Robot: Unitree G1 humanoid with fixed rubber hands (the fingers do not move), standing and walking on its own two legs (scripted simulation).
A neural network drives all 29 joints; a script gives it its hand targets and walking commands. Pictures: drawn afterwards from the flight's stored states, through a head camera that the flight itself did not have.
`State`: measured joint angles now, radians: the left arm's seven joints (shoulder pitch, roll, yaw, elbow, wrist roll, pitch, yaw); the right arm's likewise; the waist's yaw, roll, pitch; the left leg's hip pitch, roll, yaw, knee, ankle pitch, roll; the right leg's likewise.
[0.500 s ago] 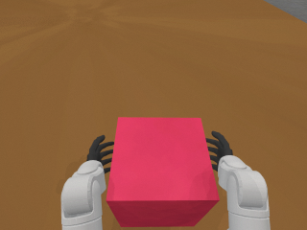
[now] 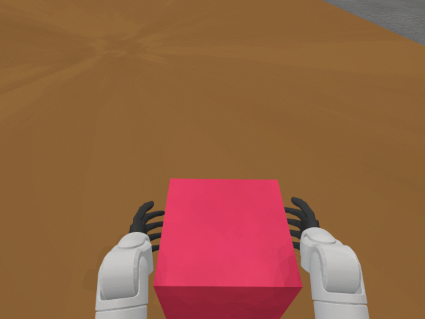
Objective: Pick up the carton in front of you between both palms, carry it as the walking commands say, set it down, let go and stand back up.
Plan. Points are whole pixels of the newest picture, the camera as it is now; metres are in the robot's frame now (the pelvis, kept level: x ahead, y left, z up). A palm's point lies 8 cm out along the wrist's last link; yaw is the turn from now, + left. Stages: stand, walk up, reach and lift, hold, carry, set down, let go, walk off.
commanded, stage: carry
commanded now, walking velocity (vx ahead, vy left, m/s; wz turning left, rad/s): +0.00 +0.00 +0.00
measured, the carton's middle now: (222, 257) +0.28 +0.00 -0.02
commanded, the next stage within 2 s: hold in 1.68 s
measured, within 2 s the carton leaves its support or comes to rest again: neither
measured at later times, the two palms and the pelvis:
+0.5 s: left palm (144, 259) +0.25 +0.14 +0.04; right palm (309, 253) +0.26 -0.15 +0.04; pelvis -0.04 -0.01 +0.00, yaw +0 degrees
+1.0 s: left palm (146, 273) +0.23 +0.13 +0.04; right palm (320, 266) +0.23 -0.16 +0.04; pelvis -0.06 -0.01 +0.00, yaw +0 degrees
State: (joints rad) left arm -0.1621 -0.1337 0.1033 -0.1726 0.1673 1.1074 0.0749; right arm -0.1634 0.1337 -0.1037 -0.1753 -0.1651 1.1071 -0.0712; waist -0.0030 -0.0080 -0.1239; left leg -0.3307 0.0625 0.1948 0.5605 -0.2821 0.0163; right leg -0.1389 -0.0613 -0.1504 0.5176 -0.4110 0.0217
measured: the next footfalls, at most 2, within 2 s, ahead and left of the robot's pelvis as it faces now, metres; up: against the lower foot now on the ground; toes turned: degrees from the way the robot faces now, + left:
none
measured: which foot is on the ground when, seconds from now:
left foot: down 0.00-1.00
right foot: down 0.00-1.00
